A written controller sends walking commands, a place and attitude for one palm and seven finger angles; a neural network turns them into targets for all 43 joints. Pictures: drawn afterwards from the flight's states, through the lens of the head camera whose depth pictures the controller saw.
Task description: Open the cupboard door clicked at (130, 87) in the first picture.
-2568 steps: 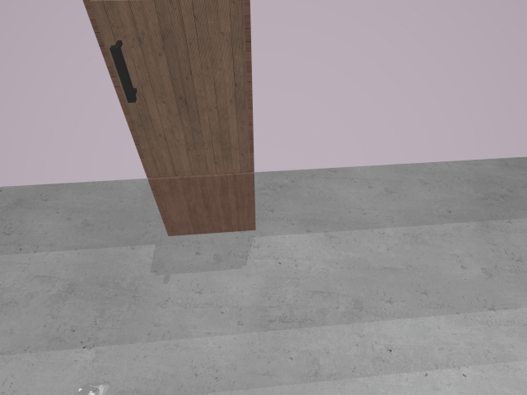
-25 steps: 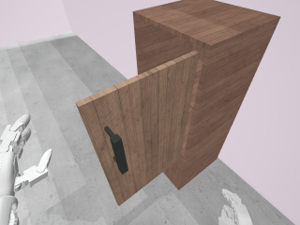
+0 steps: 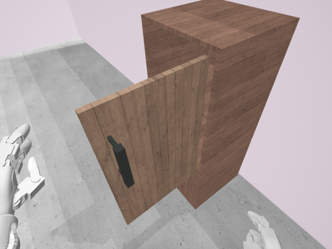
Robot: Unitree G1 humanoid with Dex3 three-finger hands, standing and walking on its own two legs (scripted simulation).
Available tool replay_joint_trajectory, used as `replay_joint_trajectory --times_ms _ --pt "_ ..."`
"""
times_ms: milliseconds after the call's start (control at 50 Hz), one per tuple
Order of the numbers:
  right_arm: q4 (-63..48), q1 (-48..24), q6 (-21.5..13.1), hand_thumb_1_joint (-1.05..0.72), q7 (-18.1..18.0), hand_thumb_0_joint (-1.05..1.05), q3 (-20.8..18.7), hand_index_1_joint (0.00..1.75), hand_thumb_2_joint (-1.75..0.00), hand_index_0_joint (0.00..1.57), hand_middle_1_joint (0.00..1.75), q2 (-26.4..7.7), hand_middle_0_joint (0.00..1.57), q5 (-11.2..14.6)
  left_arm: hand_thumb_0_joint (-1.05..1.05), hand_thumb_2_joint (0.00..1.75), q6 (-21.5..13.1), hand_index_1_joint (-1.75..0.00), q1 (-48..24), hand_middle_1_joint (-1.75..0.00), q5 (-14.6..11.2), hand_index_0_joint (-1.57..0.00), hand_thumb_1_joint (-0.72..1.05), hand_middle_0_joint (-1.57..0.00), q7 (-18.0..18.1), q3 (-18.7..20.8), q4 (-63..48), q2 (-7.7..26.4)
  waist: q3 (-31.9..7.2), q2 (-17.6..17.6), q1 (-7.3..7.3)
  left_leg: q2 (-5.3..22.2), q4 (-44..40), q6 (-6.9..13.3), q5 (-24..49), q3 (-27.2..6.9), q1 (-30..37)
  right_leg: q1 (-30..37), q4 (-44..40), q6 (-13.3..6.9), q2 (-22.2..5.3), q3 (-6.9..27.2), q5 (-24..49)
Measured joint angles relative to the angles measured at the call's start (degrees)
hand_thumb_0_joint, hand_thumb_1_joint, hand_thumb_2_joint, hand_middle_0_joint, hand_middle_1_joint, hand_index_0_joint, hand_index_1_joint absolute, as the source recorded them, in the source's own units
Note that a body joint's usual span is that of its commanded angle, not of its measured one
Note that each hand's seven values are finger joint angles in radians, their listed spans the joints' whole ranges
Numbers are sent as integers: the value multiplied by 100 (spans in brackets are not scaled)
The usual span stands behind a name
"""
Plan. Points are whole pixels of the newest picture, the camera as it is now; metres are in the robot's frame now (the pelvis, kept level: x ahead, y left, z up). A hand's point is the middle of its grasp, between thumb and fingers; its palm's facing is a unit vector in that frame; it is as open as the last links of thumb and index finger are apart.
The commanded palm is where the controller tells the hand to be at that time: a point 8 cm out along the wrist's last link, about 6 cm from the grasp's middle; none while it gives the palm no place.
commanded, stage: step back with the hand held close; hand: left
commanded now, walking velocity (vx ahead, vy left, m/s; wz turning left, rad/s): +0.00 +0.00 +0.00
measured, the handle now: (120, 162) +0.30 +0.16 +0.06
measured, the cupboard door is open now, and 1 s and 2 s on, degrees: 92 92 92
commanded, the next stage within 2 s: stop stepping back and stand still in 1.44 s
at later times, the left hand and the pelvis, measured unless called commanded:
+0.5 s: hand (32, 187) +0.17 +0.28 +0.14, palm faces +0.33 -0.81 -0.49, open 7.4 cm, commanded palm +0.11 +0.32 +0.17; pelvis -0.04 +0.02 -0.01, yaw -2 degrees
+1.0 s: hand out of the picture +0.09 +0.28 +0.15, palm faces +0.35 -0.80 -0.48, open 7.4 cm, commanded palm +0.02 +0.33 +0.17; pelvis -0.12 +0.03 -0.02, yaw -1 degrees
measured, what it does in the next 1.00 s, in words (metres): shifts its weight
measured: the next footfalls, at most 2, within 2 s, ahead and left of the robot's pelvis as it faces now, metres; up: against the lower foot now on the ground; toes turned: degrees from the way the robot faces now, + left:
left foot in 1.30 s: -0.17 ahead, +0.17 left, +0.00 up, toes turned +2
right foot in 1.62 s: -0.29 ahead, -0.08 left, +0.00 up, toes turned -4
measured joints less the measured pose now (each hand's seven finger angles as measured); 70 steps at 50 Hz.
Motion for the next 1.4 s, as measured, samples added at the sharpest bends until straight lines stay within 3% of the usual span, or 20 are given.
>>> replay_joint_trajectory --times_ms 80,220,340,460,620,760,820,900,1040,1080,1120,1180,1240,1300,1320,1360,1400 --pt "-33 -3 14 -91 8 1 -9 30 -90 20 30 -14 20 32 1 90 -8 -30 -26 -30 7 -21 89 -21 -17 32 -11 -2 -12 37 -7 33 39 -18 7 -3 -63 -38 -15 -20 32 -5 30" --pt "-272 -78 271 -91 36 1 -112 30 -90 20 30 -80 20 55 1 90 -388 -30 221 -30 121 -21 89 -21 22 254 -220 110 -141 49 -202 135 397 -22 -63 15 -732 -584 40 -12 122 -3 145" --pt "-383 -61 485 -91 -40 1 -246 30 -90 20 30 -145 20 110 1 90 -340 -30 502 -30 145 -21 89 -21 44 157 -362 207 -81 -86 -318 60 409 58 11 152 -955 -948 298 74 33 110 133" --pt "-503 6 560 -91 -100 1 -264 30 -90 20 30 -93 20 121 1 90 -342 -30 601 -30 154 -21 89 -21 134 323 -707 461 -14 -306 -394 -19 543 152 64 227 -1163 -1226 572 153 -57 159 128" --pt "-669 98 450 -91 -82 1 -191 30 -90 20 30 -17 20 79 1 90 -503 -30 652 -30 272 -21 89 -21 199 554 -957 535 -28 -407 -376 -150 809 333 121 340 -1459 -1621 1047 299 -199 251 105" --pt "-564 234 276 -91 -61 1 -129 30 -90 20 30 120 20 -36 1 90 -607 -30 405 -30 432 -21 89 -21 214 639 -762 314 -140 -348 -304 -240 1007 415 212 225 -1791 -1452 1808 423 -181 586 -614" --pt "-498 141 190 -91 -10 1 -68 30 -90 20 30 209 20 -51 1 90 -649 -30 332 -30 400 -21 89 -21 223 690 -769 219 -91 -437 -216 -203 971 377 333 278 -1961 -1291 1475 405 -196 619 -803" --pt "-451 -69 77 -90 44 1 -36 30 -90 20 30 232 20 -36 1 90 -642 -30 207 -30 325 -21 89 -21 190 488 -898 147 180 -412 -240 -112 729 312 649 209 -1990 -1340 1257 400 -109 547 -480" --pt "-581 -183 84 -90 95 1 -104 30 -90 20 30 223 20 -53 1 90 -741 -30 552 -30 274 -21 89 -21 79 621 -1294 576 204 -415 -360 -2 796 194 676 143 -2201 -1576 1368 269 -12 445 -298" --pt "-546 -135 123 -90 110 1 -175 30 -90 20 30 192 20 -30 1 90 -789 -30 625 -30 254 -21 89 -22 96 698 -1295 647 103 -429 -371 -29 1308 -32 -102 50 -2455 -1633 1300 218 -30 400 -223" --pt "-403 -80 191 -91 127 1 -247 30 -90 20 30 152 20 -32 1 90 -837 -30 632 -30 251 -21 89 -22 147 690 -1237 620 -18 -538 -320 -113 2544 -211 -729 -72 -2737 -1675 1196 213 -110 436 -112" --pt "-254 11 329 -91 94 1 -280 30 -90 20 30 114 20 -27 1 90 -807 -30 589 -30 300 -21 89 -21 195 647 -1061 476 -170 -743 -315 -36 3369 -323 -1012 -54 -2601 -1687 942 266 -257 496 101" --pt "-255 21 338 -91 -33 1 -252 30 -90 20 30 51 20 -25 1 90 -713 -30 454 -30 364 -21 89 -21 266 580 -938 394 -171 -844 -356 159 2565 -304 -1120 -106 -1985 -1829 813 329 -338 479 290" --pt "-347 -86 235 -91 -135 1 -282 30 -90 20 30 -103 20 -26 1 90 -648 -30 323 -30 373 -21 89 -21 284 504 -1081 395 -8 -663 -487 378 961 -252 -404 -256 -1324 -2158 974 439 -312 292 379" --pt "-324 -163 203 -91 -153 1 -333 30 -90 20 30 -30 20 -34 1 90 -649 -30 244 -30 378 -21 89 -21 272 523 -1139 494 128 -769 -510 290 948 -245 -358 -254 -1386 -2290 1191 490 -383 335 334" --pt "-270 -232 79 -91 -96 1 -351 30 -90 20 30 189 20 -50 1 90 -710 -30 290 -30 350 -21 89 -21 240 645 -1249 681 290 -958 -425 223 999 -261 -303 -159 -1441 -2511 1967 505 -326 485 -438" --pt "-258 -182 -96 -91 -17 1 -294 30 -90 20 30 381 20 -98 1 90 -726 -30 550 -30 297 -21 89 -21 221 785 -1410 754 241 -917 -404 331 918 -283 -207 -125 -1468 -2628 2775 512 -164 411 -1086"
